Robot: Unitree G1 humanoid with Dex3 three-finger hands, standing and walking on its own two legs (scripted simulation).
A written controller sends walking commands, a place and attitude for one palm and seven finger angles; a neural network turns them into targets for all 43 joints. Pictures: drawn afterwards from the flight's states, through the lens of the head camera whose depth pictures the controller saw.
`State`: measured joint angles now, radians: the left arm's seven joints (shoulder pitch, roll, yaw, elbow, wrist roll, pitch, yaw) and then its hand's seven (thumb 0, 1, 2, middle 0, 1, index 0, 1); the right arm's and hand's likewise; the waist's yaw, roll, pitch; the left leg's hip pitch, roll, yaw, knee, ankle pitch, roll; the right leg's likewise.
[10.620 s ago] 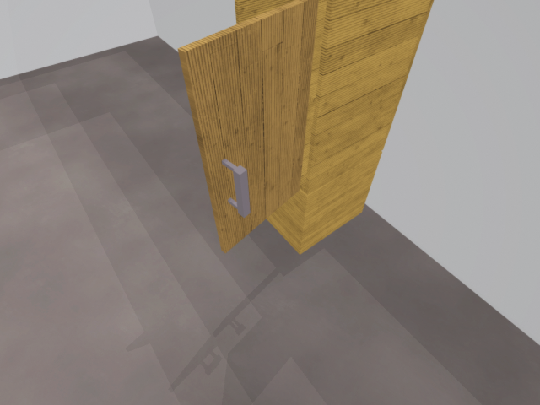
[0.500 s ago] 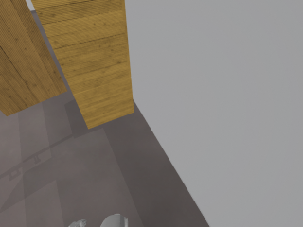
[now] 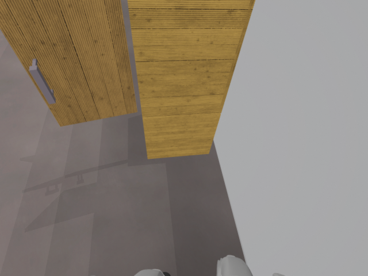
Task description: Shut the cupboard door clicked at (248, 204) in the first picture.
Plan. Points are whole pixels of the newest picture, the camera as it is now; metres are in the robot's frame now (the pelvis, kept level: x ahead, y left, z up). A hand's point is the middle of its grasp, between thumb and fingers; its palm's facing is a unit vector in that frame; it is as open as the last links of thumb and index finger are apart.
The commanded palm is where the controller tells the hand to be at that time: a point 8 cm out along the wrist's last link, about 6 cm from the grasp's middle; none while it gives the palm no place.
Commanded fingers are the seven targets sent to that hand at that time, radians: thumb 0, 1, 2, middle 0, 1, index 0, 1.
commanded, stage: turn to face it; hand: left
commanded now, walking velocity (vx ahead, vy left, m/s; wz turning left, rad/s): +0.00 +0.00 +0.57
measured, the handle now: (43, 82) +0.66 +0.54 -0.07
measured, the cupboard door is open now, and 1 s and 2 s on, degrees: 100 100 100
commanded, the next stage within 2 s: take the last steps up to it in 0.50 s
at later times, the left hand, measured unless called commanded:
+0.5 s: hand out of the picture +0.12 +0.14 -0.15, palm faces +0.24 -0.94 -0.23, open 7.4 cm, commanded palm none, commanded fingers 0.00 0.90 0.90 -0.20 -0.30 -0.20 -0.30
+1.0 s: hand out of the picture +0.10 +0.19 -0.16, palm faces +0.38 -0.90 -0.20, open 7.4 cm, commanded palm none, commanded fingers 0.00 0.90 0.90 -0.20 -0.30 -0.20 -0.30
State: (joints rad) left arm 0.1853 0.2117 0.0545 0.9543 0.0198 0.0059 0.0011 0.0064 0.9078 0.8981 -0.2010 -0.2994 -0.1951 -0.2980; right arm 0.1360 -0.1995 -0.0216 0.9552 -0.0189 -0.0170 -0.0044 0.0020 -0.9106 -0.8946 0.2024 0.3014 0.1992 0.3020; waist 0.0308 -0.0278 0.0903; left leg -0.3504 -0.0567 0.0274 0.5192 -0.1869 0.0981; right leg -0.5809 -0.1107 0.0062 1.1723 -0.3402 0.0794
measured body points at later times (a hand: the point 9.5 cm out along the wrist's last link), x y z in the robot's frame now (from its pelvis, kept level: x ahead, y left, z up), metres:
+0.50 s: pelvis +0.08 -0.06 +0.01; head +0.12 -0.06 +0.45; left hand +0.11 +0.19 -0.13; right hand +0.19 -0.31 -0.14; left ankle +0.03 +0.06 -0.66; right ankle +0.07 -0.17 -0.73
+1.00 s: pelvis +0.11 -0.01 +0.01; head +0.13 +0.00 +0.46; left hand +0.08 +0.23 -0.14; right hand +0.23 -0.22 -0.14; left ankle +0.06 +0.06 -0.73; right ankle +0.18 -0.14 -0.70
